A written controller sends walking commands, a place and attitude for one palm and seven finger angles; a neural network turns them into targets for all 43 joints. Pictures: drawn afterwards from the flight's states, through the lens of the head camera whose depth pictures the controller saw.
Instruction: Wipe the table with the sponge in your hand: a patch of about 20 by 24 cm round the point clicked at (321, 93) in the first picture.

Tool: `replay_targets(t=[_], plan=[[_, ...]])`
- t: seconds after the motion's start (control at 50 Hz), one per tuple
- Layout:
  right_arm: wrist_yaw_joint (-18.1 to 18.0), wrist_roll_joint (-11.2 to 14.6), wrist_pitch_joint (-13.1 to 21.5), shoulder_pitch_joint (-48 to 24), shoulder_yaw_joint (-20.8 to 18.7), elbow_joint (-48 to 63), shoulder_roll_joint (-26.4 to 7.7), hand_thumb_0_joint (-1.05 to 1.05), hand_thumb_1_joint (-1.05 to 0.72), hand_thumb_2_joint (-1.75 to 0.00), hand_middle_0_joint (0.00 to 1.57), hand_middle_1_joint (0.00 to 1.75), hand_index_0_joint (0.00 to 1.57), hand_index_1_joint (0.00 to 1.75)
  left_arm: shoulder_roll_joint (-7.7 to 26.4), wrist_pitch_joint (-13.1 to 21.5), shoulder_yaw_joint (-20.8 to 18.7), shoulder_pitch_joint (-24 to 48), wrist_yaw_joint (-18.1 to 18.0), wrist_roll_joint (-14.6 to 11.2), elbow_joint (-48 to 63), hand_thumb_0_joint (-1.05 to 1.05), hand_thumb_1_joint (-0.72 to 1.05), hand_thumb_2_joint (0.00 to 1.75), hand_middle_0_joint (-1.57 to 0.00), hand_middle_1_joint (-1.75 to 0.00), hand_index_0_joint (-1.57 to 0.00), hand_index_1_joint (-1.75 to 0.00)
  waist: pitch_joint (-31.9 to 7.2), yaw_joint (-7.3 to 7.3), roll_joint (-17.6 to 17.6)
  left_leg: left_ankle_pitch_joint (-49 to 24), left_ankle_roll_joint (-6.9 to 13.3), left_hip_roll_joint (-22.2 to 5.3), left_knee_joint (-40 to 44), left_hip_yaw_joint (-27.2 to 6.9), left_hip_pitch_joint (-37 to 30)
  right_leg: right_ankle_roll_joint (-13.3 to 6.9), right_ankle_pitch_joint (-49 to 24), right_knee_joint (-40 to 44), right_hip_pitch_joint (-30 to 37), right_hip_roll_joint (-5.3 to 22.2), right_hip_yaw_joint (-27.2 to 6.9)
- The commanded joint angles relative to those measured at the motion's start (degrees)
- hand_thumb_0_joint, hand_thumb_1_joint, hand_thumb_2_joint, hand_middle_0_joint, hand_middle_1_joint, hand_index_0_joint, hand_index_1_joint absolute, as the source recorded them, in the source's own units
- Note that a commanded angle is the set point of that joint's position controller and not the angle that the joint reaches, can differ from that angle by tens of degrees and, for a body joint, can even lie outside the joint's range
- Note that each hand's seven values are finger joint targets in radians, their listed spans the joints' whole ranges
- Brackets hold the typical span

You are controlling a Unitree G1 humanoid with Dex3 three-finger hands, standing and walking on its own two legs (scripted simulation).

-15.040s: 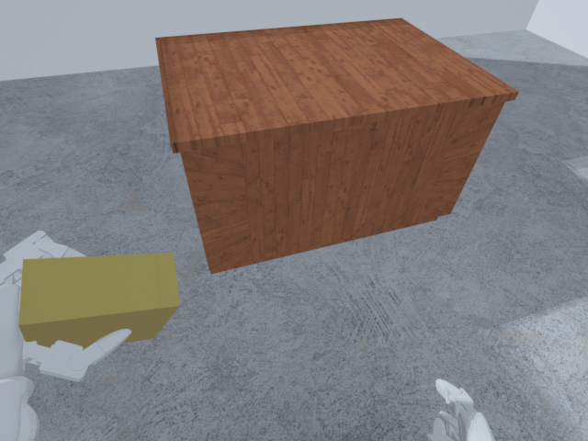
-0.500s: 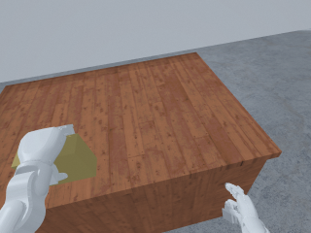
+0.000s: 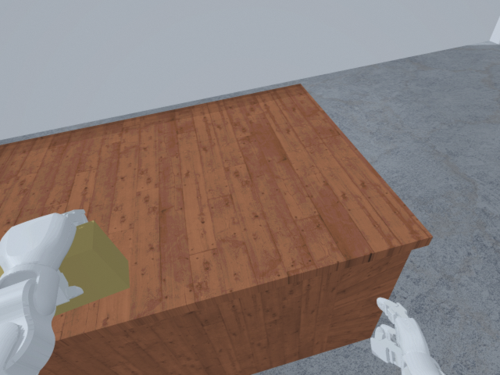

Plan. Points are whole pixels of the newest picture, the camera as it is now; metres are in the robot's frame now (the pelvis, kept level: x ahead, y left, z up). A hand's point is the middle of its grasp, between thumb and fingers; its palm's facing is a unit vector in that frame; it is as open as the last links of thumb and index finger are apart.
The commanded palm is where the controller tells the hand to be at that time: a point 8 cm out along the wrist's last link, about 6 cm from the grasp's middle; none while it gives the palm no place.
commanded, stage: move the sponge above the wiping area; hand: left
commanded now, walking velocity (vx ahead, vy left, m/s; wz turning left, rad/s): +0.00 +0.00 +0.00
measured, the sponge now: (75, 277) +0.21 +0.33 +0.07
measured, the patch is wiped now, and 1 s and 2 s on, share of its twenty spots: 0.00 0.00 0.00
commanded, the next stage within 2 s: none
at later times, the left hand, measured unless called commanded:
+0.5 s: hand (62, 267) +0.22 +0.35 +0.08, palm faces -0.06 -0.07 -1.00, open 9.6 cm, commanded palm +0.20 +0.34 +0.15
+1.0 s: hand (75, 267) +0.23 +0.35 +0.06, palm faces -0.10 -0.08 -0.99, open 9.6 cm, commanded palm +0.21 +0.36 +0.13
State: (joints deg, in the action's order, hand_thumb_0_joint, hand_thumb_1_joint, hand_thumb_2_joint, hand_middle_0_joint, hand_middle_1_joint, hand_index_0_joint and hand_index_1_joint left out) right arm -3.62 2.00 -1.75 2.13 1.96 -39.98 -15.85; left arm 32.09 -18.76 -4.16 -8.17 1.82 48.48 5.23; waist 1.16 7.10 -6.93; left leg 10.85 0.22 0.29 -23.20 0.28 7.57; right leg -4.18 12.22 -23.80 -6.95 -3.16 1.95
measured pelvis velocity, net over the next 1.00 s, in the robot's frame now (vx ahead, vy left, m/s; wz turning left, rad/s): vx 0.00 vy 0.03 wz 0.02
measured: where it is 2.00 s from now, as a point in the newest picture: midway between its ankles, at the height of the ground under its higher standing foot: outside the picture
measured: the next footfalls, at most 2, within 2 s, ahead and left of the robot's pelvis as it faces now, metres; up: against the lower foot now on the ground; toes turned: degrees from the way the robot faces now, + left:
none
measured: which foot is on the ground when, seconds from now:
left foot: down 0.00-1.00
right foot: down 0.00-1.00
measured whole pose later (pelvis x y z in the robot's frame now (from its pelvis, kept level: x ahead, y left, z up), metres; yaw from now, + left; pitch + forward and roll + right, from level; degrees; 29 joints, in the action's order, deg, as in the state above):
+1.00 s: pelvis +0.00 +0.03 +0.00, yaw +1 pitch -2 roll +0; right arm -4.5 1.8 -0.1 4.7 0.9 -40.4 -14.7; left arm 29.5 -8.5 -1.2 -3.2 1.4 52.0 -5.3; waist 0.6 6.8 -6.0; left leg 10.9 2.7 2.7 -24.7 -0.3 11.6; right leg -1.7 12.1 -24.1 -10.0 -0.8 2.4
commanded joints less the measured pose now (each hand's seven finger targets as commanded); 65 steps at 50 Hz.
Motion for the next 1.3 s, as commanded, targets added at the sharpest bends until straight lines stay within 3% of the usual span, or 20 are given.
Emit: replay_targets(t=[0.0,0.12,0.14,0.2,0.24,0.26,0.36,0.42,0.54,0.64,0.76,0.86,0.92,0.94,0.96,1.04,1.06,1.14,1.2,1.28], plan=[[-1.57,0.13,4.03,-11.65,-1.72,10.31,-5.51,0.00,-0.90,-0.90,0.20,0.30,0.20,0.30,13.46,2.32,-5.24,11.64,0.98,0.39,8.68,0.00,0.10,1.30,-1.20,-1.60,-1.20,-1.60,-7.04,-1.27,5.25,-5.94,3.18,2.47,0.47,-2.29,-1.09,1.10,-2.74,6.38,-0.24,3.40,-8.87],[-3.00,-0.76,6.02,-9.28,-2.56,9.35,-4.98,0.00,-0.90,-0.90,0.20,0.30,0.20,0.30,18.58,11.77,-11.69,13.72,-1.15,1.53,9.99,0.00,0.10,1.30,-1.20,-1.60,-1.20,-1.60,-9.51,-0.02,4.48,-7.48,3.43,2.78,-0.88,-2.56,-3.44,0.71,-3.31,6.37,-1.00,3.09,-8.97],[-3.01,-0.82,6.44,-9.78,-2.55,9.58,-4.99,0.00,-0.90,-0.90,0.20,0.30,0.20,0.30,21.26,12.43,-14.16,14.91,-2.16,1.95,11.56,0.00,0.10,1.30,-1.20,-1.60,-1.20,-1.60,-9.51,0.38,3.00,-7.41,3.16,2.81,-0.85,-3.19,-3.51,0.04,-2.61,6.55,-1.20,2.53,-10.90],[-2.59,-0.69,6.05,-8.12,-3.43,8.38,-5.13,0.00,-0.90,-0.90,0.20,0.30,0.20,0.30,18.76,12.75,-14.62,13.35,-5.20,2.01,6.94,0.00,0.10,1.30,-1.20,-1.60,-1.20,-1.60,-9.17,0.64,1.47,-8.62,2.68,2.63,-0.64,-2.95,-1.60,-0.20,-5.04,5.31,-0.74,2.77,-8.74],[-2.05,-0.34,5.71,-9.17,-3.56,8.44,-5.52,0.00,-0.90,-0.90,0.20,0.30,0.20,0.30,20.72,11.20,-16.77,13.34,-6.39,1.90,6.50,0.00,0.10,1.30,-1.20,-1.60,-1.20,-1.60,-9.34,1.09,0.28,-8.51,2.17,2.60,-0.33,-3.52,-0.85,-0.81,-5.24,4.95,-0.39,2.48,-10.61],[-1.92,-0.28,5.53,-8.81,-3.74,8.68,-5.25,0.00,-0.90,-0.90,0.20,0.30,0.20,0.30,17.42,10.08,-14.50,11.26,-6.60,0.95,5.05,0.00,0.10,1.30,-1.20,-1.60,-1.20,-1.60,-9.74,1.14,0.47,-8.52,2.33,2.33,-0.61,-2.61,-0.16,-0.34,-5.85,4.39,0.49,3.11,-8.98],[-1.73,0.65,4.99,-9.81,-3.13,9.14,-5.85,0.00,-0.90,-0.90,0.20,0.30,0.20,0.30,12.15,5.51,-6.88,12.26,-3.72,-0.36,1.01,0.00,0.10,1.30,-1.20,-1.60,-1.20,-1.60,-6.81,-1.05,4.19,-4.68,2.47,2.11,0.46,-2.60,1.63,0.54,-2.45,4.99,-1.88,3.06,-7.69],[-1.99,0.41,5.00,-9.23,-3.17,9.27,-5.85,0.00,-0.90,-0.90,0.20,0.30,0.20,0.30,12.26,6.30,-5.20,13.08,-1.84,0.30,2.80,0.00,0.10,1.30,-1.20,-1.60,-1.20,-1.60,-9.21,-1.37,5.33,-5.02,2.95,2.25,0.61,-2.88,0.62,0.90,-3.54,4.47,-1.52,2.91,-6.41],[-2.24,-0.58,6.19,-8.92,-3.07,9.82,-5.12,0.00,-0.90,-0.90,0.20,0.30,0.20,0.30,19.32,12.68,-12.17,16.98,-3.82,3.25,10.64,0.00,0.10,1.30,-1.20,-1.60,-1.20,-1.60,-12.19,0.39,1.73,-7.62,2.94,2.03,0.68,-4.74,-1.97,-0.24,-4.71,3.63,-1.08,1.58,-7.21],[-1.78,-0.09,5.16,-8.25,-3.50,8.04,-5.15,0.00,-0.90,-0.90,0.20,0.30,0.20,0.30,18.45,11.18,-13.79,18.57,-7.91,4.32,4.12,0.00,0.10,1.30,-1.20,-1.60,-1.20,-1.60,-9.00,0.58,0.18,-6.40,1.93,1.56,1.69,-5.13,-0.31,-0.87,-2.33,4.19,-3.13,1.17,-6.87],[-1.37,0.67,3.99,-8.38,-2.90,8.04,-5.44,0.00,-0.90,-0.90,0.20,0.30,0.20,0.30,11.92,5.33,-5.92,17.43,-5.56,2.88,-1.66,0.00,0.10,1.30,-1.20,-1.60,-1.20,-1.60,-9.96,-0.87,1.37,-5.04,1.64,1.54,2.64,-4.43,1.05,-0.15,-2.31,3.80,-1.97,1.72,-4.09],[-1.52,0.46,4.48,-8.01,-2.46,9.02,-4.84,0.00,-0.90,-0.90,0.20,0.30,0.20,0.30,9.88,7.37,-1.62,20.83,-2.00,3.54,1.55,0.00,0.10,1.30,-1.20,-1.60,-1.20,-1.60,-11.46,-1.93,1.93,-3.98,2.28,1.12,2.61,-5.48,-1.08,0.22,-2.40,3.49,-2.90,1.46,-3.06],[-1.53,-0.21,4.51,-6.13,-3.15,8.29,-5.24,0.00,-0.90,-0.90,0.20,0.30,0.20,0.30,13.33,11.09,-5.59,21.13,-2.86,4.49,2.15,0.00,0.10,1.30,-1.20,-1.60,-1.20,-1.60,-12.24,-1.27,3.12,-5.81,2.19,0.92,2.40,-6.25,-1.58,0.16,-3.65,3.14,-2.88,1.00,-2.92],[-1.63,-0.32,4.87,-6.86,-3.01,8.96,-5.27,0.00,-0.90,-0.90,0.20,0.30,0.20,0.30,16.49,12.07,-8.30,22.30,-3.52,5.08,4.69,0.00,0.10,1.30,-1.20,-1.60,-1.20,-1.60,-12.63,-0.54,1.08,-5.65,2.20,0.96,2.47,-6.81,-1.50,-0.43,-3.80,2.95,-2.14,0.53,-4.75],[-1.70,-0.49,4.97,-6.20,-3.00,8.59,-4.64,0.00,-0.90,-0.90,0.20,0.30,0.20,0.30,15.65,12.67,-8.82,20.86,-4.53,5.44,3.20,0.00,0.10,1.30,-1.20,-1.60,-1.20,-1.60,-13.04,-0.17,2.19,-6.95,2.21,1.02,2.05,-6.32,-1.30,-0.18,-3.93,2.56,-1.75,0.97,-3.45],[-1.25,-0.35,4.01,-6.42,-3.53,7.83,-5.34,0.00,-0.90,-0.90,0.20,0.30,0.20,0.30,19.64,12.58,-14.21,20.25,-7.91,6.13,1.34,0.00,0.10,1.30,-1.20,-1.60,-1.20,-1.60,-11.71,1.01,-0.51,-9.01,1.36,1.17,2.09,-6.52,0.08,-1.09,-4.59,2.85,-1.75,0.47,-5.38],[-1.16,-0.19,3.91,-6.18,-3.52,7.76,-4.76,0.00,-0.90,-0.90,0.20,0.30,0.20,0.30,16.10,11.77,-11.77,19.92,-8.46,5.59,-0.23,0.00,0.10,1.30,-1.20,-1.60,-1.20,-1.60,-12.31,0.68,-0.08,-10.06,1.46,1.16,1.60,-5.36,0.15,-0.76,-5.36,2.56,-1.42,1.08,-3.91],[-0.72,0.37,3.24,-6.64,-3.56,7.76,-5.68,0.00,-0.90,-0.90,0.20,0.30,0.20,0.30,15.83,8.38,-10.85,17.80,-7.92,4.14,-3.74,0.00,0.10,1.30,-1.20,-1.60,-1.20,-1.60,-11.87,0.23,-0.60,-9.49,1.24,1.54,1.48,-4.95,0.84,-0.85,-5.59,3.16,-1.47,1.08,-4.91],[-1.07,0.83,2.80,-5.72,-3.54,7.50,-6.09,0.00,-0.90,-0.90,0.20,0.30,0.20,0.30,11.68,7.18,-5.43,17.63,-5.11,2.98,-7.33,0.00,0.10,1.30,-1.20,-1.60,-1.20,-1.60,-10.94,-1.81,3.72,-7.92,1.96,1.62,0.97,-4.14,1.62,0.14,-5.76,3.49,-2.26,1.50,-2.97],[-1.95,0.87,3.28,-4.59,-3.41,7.32,-6.20,0.00,-0.90,-0.90,0.20,0.30,0.20,0.30,14.31,10.00,-5.82,21.67,-2.77,3.22,-8.96,0.00,0.10,1.30,-1.20,-1.60,-1.20,-1.60,-10.10,-2.98,5.53,-4.33,3.08,2.10,0.01,-3.84,1.84,0.60,-3.17,4.21,-3.91,1.49,-3.46]])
